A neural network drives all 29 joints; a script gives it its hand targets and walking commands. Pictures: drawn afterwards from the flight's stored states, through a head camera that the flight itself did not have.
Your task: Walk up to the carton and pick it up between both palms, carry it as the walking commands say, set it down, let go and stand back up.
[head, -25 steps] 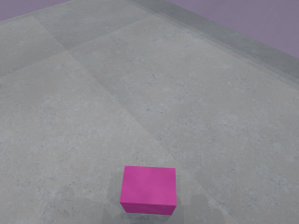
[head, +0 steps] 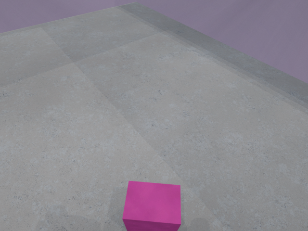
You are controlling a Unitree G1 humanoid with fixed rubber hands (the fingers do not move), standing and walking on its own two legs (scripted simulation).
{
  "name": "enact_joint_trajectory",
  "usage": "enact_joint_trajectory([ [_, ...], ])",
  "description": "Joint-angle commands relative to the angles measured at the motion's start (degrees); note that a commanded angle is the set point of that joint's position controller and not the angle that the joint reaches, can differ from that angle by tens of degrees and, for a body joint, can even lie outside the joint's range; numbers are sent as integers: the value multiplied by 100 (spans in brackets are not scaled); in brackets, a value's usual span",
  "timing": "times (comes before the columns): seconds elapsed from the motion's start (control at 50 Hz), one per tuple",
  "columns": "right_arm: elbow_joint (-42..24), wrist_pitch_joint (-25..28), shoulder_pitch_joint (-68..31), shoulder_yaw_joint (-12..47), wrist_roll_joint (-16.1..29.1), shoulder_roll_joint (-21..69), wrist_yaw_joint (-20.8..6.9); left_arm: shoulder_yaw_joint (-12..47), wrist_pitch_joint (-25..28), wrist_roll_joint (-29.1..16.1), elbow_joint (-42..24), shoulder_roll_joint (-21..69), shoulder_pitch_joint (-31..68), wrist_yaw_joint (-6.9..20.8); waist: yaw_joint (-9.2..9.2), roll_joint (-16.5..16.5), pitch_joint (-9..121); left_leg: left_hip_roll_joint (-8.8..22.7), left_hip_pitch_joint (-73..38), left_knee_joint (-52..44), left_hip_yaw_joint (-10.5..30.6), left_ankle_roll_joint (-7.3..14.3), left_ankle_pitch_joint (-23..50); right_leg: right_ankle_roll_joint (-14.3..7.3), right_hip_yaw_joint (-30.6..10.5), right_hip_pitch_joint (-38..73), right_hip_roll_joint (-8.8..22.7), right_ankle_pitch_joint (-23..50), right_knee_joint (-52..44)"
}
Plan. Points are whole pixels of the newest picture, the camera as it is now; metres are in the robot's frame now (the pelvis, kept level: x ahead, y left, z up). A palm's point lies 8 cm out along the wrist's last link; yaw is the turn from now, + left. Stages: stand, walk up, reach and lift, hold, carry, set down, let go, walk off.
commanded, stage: walk up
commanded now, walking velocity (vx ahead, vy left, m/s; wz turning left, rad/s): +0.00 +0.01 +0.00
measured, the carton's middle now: (152, 209) +0.35 -0.01 -0.64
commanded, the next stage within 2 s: stand in 0.02 s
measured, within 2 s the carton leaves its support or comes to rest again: neither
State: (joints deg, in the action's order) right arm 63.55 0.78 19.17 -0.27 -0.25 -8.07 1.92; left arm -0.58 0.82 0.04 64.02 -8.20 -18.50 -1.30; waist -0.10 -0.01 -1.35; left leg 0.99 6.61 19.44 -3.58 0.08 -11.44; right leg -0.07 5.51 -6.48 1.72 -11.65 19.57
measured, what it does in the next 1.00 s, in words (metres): stands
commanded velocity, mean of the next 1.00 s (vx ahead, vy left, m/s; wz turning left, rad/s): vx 0.00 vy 0.00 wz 0.00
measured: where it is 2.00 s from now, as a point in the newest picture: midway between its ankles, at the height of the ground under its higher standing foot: outside the picture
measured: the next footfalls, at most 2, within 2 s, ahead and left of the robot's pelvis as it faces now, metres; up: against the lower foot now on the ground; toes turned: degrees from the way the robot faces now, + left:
none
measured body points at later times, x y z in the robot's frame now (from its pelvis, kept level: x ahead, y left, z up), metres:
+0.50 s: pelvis +0.00 +0.01 +0.00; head +0.01 +0.01 +0.45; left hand -0.05 +0.21 -0.16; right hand -0.05 -0.19 -0.16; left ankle -0.01 +0.11 -0.75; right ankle -0.01 -0.11 -0.75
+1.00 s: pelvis +0.00 +0.01 -0.03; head +0.12 +0.00 +0.40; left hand +0.15 +0.22 -0.17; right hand +0.16 -0.20 -0.17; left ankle -0.01 +0.12 -0.74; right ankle -0.01 -0.12 -0.74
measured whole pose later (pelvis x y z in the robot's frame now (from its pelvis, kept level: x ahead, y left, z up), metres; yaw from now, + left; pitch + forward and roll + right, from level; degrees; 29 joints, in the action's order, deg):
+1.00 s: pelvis +0.00 +0.01 -0.03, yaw +1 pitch +19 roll +0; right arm 27.8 -26.8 4.2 -3.5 -2.2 -6.2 -2.0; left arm -3.2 -26.8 2.0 29.4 -6.9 -4.0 2.0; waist 0.2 -0.8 4.4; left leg -0.1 40.8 41.1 -0.3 0.5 -17.6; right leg 0.4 -0.7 -40.4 0.2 -18.0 40.8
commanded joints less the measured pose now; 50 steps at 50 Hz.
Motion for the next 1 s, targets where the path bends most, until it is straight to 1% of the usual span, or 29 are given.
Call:
enact_joint_trajectory([
  [0.0, 39, 35, 495, -40, 10, -360, -5, -16, 1, -18, 82, -341, -465, -22, -9, -16, -396, 517, 438, -441, 371, -18, 405, -56, -384, -85, 545, 337, -302],
  [0.14, 141, 52, 624, -16, -13, -316, 2, 23, 5, 0, 161, -301, -599, -36, 10, 15, -424, 496, 490, -400, 422, 36, 317, -14, -364, -192, 536, 366, -225],
  [0.18, 193, 54, 688, -5, -10, -257, 1, 28, 5, -5, 168, -275, -619, -41, 13, -81, -452, 482, 489, -388, 391, 23, 360, -7, -371, -223, 547, 363, -215],
  [0.22, 202, 54, 705, 3, 1, -229, -2, 26, 5, -13, 202, -249, -685, -49, 6, -3, -433, 482, 519, -393, 419, 39, 280, 7, -353, -227, 527, 349, -179],
  [0.24, 209, 52, 715, 12, 6, -208, -1, 36, 6, -6, 205, -246, -695, -51, 22, -53, -446, 471, 516, -399, 411, 47, 274, 8, -354, -259, 531, 340, -173],
  [0.26, 206, 58, 702, 13, -8, -206, -4, 32, 2, -6, 210, -245, -710, -55, -2, 25, -480, 479, 579, -400, 427, 54, 251, 7, -353, -255, 527, 319, -173],
  [0.32, 237, 62, 698, 5, -15, -247, 4, 40, 7, 5, 214, -237, -739, -48, -7, -77, -475, 463, 577, -396, 419, 66, 227, -9, -371, -280, 542, 341, -171],
  [0.44, 261, 63, 792, 6, -9, -211, -1, 41, 28, -8, 224, -201, -846, -55, -2, 45, -478, 454, 576, -337, 431, 72, 369, 9, -348, -299, 534, 341, -120],
  [0.5, 291, 68, 816, -2, -3, -216, -3, 57, 37, -2, 235, -137, -886, -59, 21, -5, -467, 450, 588, -296, 424, 78, 379, 5, -362, -314, 539, 350, -102],
  [0.52, -4260, 40, -4502, 196, 577, -1302, -53, 416, 49, -489, -4075, -1089, 4346, 93, 638, -93, 874, -328, 2393, 642, 209, 318, -2036, -196, -89, -1547, -446, -1599, 565],
  [0.54, -3187, -559, -3988, 203, 525, -1147, 88, 91, -512, -693, -3172, -792, 3858, -166, 79, -40, 992, 17, 2557, 875, 201, 238, -2569, -237, 102, -1765, -67, -1838, 988],
  [0.56, -3382, -963, -3661, 405, 643, -886, 79, 249, -935, -682, -3332, -928, 3563, -287, 148, 57, 1195, 110, 2279, 1021, 236, 262, -2365, -393, -43, -1495, 43, -1809, 878],
  [0.58, -3106, -1404, -3253, 376, 677, -929, 81, 418, -1375, -697, -2848, -878, 2956, -389, -61, 35, 1155, 166, 2374, 1074, 236, 325, -1717, -473, -60, -1741, 117, -1438, 1234],
  [0.6, -3042, -1901, -2949, 503, 775, -929, 97, 482, -1886, -786, -2656, -1073, 2470, -443, 102, 5, 1078, 154, 2300, 1234, 58, 381, -1138, -509, -174, -1829, 107, -1077, 1367],
  [0.62, -2557, -2455, -2492, 682, 937, -685, 109, 637, -2443, -974, -2116, -994, 1770, -421, 144, -39, 696, 90, 2270, 1367, 161, 443, -855, -486, -300, -1928, 28, -953, 1276],
  [0.64, -2199, -3054, -1780, 714, 983, -770, 89, 824, -3009, -990, -1845, -786, 1180, -335, 251, 17, 693, 37, 2158, 1469, 214, 490, -606, -523, -365, -1848, -93, -862, 1342],
  [0.66, -1875, -3534, -1376, 684, 998, -854, 8, 824, -3462, -1019, -1654, -764, 903, -191, 233, 76, 581, -82, 2093, 1378, 222, 458, -863, -530, -446, -1934, -199, -1151, 1204],
  [0.68, -1595, -3847, -1085, 450, 929, -744, -85, 778, -3751, -1066, -1775, -697, 921, -70, 190, 111, 693, -166, 2005, 1323, 185, 406, -805, -535, -488, -2220, -267, -1009, 1136],
  [0.7, -1397, -4029, -882, 262, 863, -572, -147, 686, -3910, -1062, -2096, -640, 969, -2, 182, 24, 625, -230, 2063, 1201, 191, 368, -197, -501, -511, -2374, -331, -296, 1053],
  [0.72, -1518, -4111, -858, 150, 795, -472, -185, 489, -3987, -922, -2424, -627, 958, 27, 100, -107, 872, -252, 1889, 1161, 194, 276, 435, -460, -542, -2247, -368, 399, 1013],
  [0.74, -1787, -4085, -974, 104, 697, -393, -224, 341, -3999, -787, -2683, -591, 912, 33, 49, -184, 1116, -313, 1677, 1138, 231, 192, 871, -429, -603, -1993, -412, 868, 982],
  [0.78, -2403, -3805, -1362, 35, 414, -321, -300, 240, -3850, -447, -3105, -546, 1171, 39, -20, -299, 1198, -341, 1495, 1136, 267, 166, 1400, -300, -741, -1924, -442, 1513, 1073],
  [0.82, -3468, -3316, -2081, -220, 58, -490, -368, -128, -3426, -96, -3843, -536, 1687, 77, 13, -431, 1592, -293, 1678, 1383, 368, 155, 1841, -211, -736, -2032, -375, 1944, 1359],
  [0.84, -3957, -3058, -2234, -325, -134, -527, -371, -313, -3178, 55, -4031, -640, 1887, 112, 70, -265, 1827, -250, 1908, 1629, 430, 151, 2105, -180, -743, -2019, -294, 2287, 1569],
  [0.86, -4400, -2815, -2365, -489, -271, -594, -384, -470, -2926, 192, -4259, -701, 1981, 189, 50, -187, 2272, -193, 2113, 1936, 490, 130, 2378, -154, -765, -1977, -233, 2642, 1868],
  [0.88, -4521, -2664, -2303, -531, -340, -477, -397, -524, -2728, 291, -4182, -734, 1866, 279, -35, 20, 2668, -161, 2407, 2164, 532, 126, 2601, -107, -781, -1872, -220, 3058, 2138],
  [0.92, -4352, -2446, -1921, -614, -296, -301, -396, -605, -2415, 377, -4060, -626, 1671, 418, -44, 268, 3333, -245, 2771, 2477, 516, 74, 2724, -7, -832, -1880, -218, 3713, 2608],
  [0.94, -4277, -2385, -1693, -659, -333, -285, -383, -627, -2346, 383, -3963, -554, 1459, 431, -8, 326, 3458, -314, 2797, 2547, 478, 32, 2590, 34, -817, -1964, -244, 3779, 2744],
  [0.98, -4186, -2302, -1437, -836, -409, -275, -362, -596, -2273, 320, -4009, -468, 1417, 438, 89, 130, 3437, -376, 2673, 2670, 427, -28, 2373, 100, -694, -2471, -308, 3103, 2858],
])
